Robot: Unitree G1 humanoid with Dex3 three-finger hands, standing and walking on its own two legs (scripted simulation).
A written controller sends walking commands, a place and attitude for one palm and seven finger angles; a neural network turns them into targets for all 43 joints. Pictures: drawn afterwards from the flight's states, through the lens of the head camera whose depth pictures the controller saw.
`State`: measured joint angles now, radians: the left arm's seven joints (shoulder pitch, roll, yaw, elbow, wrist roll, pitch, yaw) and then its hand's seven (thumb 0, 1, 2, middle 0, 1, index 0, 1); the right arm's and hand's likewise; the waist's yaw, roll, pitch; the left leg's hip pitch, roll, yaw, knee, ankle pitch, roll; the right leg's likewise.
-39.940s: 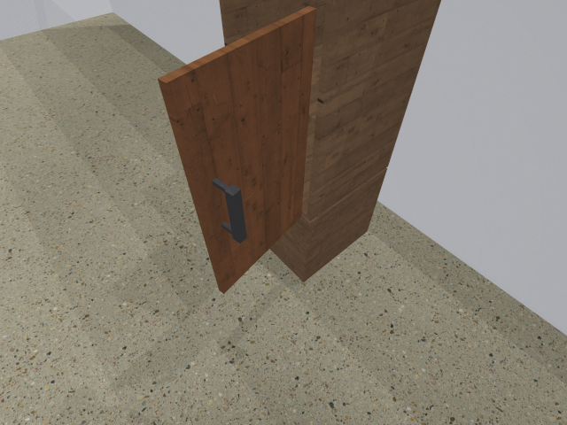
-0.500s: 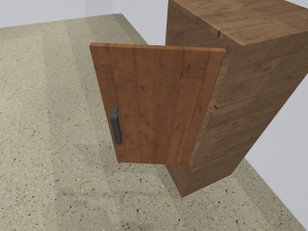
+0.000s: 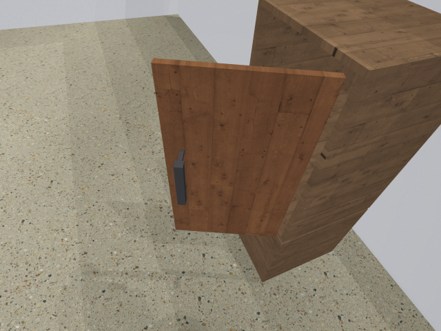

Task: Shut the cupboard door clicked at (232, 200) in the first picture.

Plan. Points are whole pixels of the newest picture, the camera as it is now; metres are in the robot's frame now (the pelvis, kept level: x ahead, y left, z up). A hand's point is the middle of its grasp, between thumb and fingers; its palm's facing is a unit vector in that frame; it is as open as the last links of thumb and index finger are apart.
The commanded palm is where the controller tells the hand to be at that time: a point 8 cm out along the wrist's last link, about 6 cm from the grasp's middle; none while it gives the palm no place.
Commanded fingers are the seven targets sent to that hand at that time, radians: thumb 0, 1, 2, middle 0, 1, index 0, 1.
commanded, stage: look again from close up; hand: left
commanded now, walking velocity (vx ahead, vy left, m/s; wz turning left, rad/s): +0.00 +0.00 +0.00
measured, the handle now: (181, 178) +0.46 +0.12 -0.03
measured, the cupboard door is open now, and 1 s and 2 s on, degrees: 64 64 64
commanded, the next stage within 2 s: shuffle to correct the standing spot in 0.50 s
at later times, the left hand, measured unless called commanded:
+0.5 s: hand out of the picture +0.00 +0.17 -0.18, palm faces +0.00 -0.99 -0.14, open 7.4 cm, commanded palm none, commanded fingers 0.00 0.90 0.90 -0.20 -0.30 -0.20 -0.30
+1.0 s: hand out of the picture +0.02 +0.15 -0.18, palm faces -0.01 -0.99 -0.15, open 7.4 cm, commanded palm none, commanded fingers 0.00 0.90 0.90 -0.20 -0.30 -0.20 -0.30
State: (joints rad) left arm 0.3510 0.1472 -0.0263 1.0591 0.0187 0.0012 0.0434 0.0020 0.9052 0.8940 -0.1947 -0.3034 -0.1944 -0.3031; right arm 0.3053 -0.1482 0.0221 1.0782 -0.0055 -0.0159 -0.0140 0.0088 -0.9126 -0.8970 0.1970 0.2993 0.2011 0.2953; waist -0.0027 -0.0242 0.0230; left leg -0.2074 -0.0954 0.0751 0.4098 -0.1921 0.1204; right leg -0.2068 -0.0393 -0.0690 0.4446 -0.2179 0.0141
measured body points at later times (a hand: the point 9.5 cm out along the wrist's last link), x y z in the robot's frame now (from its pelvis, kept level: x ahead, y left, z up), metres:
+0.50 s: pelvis +0.02 +0.01 +0.00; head +0.03 +0.04 +0.45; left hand +0.00 +0.22 -0.17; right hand +0.01 -0.21 -0.15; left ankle +0.02 +0.04 -0.74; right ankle +0.01 -0.13 -0.74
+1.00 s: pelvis +0.00 -0.02 +0.00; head +0.02 +0.01 +0.45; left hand +0.02 +0.20 -0.17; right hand -0.02 -0.24 -0.15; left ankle +0.02 +0.04 -0.74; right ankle +0.00 -0.17 -0.70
